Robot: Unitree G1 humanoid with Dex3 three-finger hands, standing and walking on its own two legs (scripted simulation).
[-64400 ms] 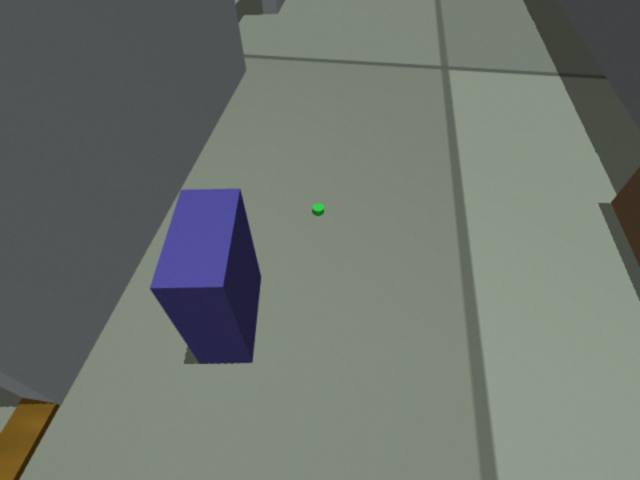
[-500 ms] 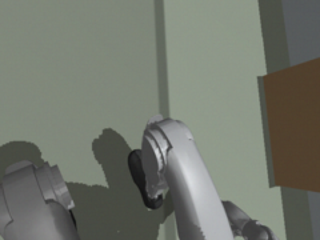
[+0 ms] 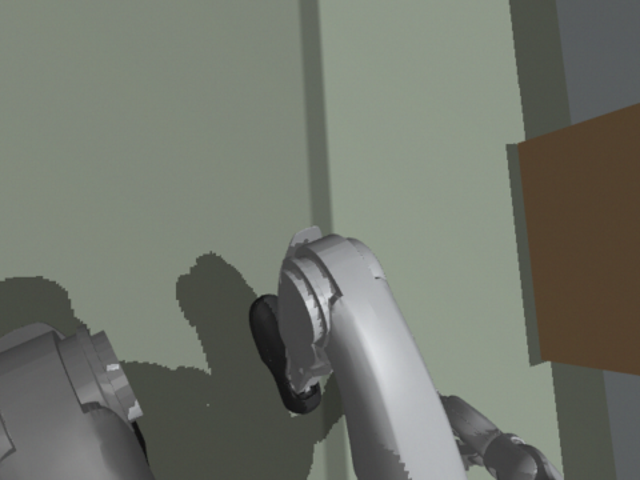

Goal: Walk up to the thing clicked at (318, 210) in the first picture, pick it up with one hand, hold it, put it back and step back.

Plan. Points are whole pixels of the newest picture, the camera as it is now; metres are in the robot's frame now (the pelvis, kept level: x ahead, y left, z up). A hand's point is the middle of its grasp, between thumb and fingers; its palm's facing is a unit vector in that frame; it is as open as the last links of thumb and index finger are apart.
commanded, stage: open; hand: left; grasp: from above
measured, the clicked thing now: out of the picture +0.46 +0.36 -0.28
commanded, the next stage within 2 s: withdraw in 0.80 s
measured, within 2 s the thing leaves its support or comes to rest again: neither
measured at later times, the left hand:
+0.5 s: hand out of the picture +0.44 +0.36 -0.25, palm faces -0.44 -0.15 -0.88, open 12.4 cm
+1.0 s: hand out of the picture +0.44 +0.36 -0.25, palm faces -0.44 -0.15 -0.89, open 13.8 cm
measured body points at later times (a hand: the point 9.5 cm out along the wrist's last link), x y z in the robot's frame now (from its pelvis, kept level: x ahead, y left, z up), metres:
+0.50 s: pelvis +0.00 +0.00 +0.00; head +0.28 +0.14 +0.32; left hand +0.46 +0.36 -0.20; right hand +0.06 -0.25 -0.05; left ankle +0.06 +0.12 -0.26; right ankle +0.13 -0.13 -0.26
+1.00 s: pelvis +0.00 +0.00 +0.00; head +0.28 +0.14 +0.32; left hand +0.46 +0.36 -0.19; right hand +0.06 -0.26 -0.04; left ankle +0.06 +0.12 -0.26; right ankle +0.13 -0.13 -0.26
